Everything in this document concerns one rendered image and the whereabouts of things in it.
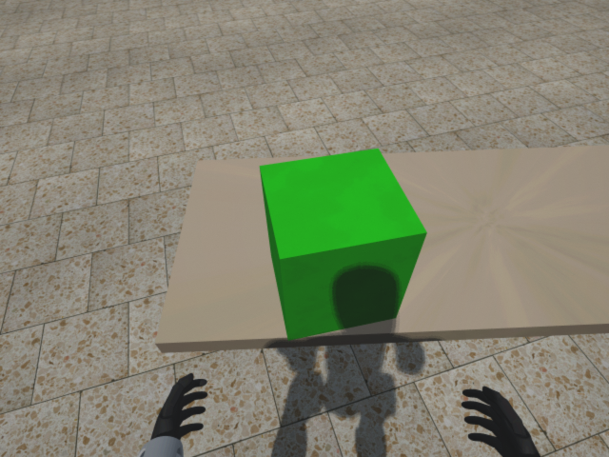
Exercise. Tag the table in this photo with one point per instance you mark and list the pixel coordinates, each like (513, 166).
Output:
(517, 245)

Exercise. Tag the left robot hand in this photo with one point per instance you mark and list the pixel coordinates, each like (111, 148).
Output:
(171, 415)

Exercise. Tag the left robot forearm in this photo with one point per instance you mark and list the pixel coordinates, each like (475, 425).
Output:
(163, 446)

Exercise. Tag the right robot hand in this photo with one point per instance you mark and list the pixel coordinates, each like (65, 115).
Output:
(512, 438)

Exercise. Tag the carton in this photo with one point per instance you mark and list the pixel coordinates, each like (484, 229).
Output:
(344, 240)

